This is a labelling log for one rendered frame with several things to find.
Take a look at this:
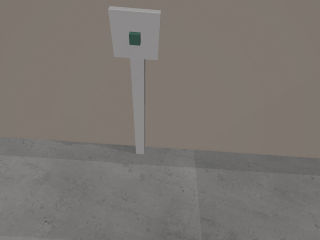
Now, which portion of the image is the button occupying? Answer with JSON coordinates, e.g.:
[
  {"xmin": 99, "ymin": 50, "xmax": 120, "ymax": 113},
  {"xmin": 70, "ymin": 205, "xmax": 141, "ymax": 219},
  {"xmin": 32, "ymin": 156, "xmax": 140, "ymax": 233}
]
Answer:
[{"xmin": 129, "ymin": 31, "xmax": 141, "ymax": 46}]

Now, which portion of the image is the panel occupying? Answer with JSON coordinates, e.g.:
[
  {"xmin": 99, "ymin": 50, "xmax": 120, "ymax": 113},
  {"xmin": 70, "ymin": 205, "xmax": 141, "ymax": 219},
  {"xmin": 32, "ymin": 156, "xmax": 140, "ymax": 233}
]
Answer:
[{"xmin": 108, "ymin": 6, "xmax": 161, "ymax": 155}]

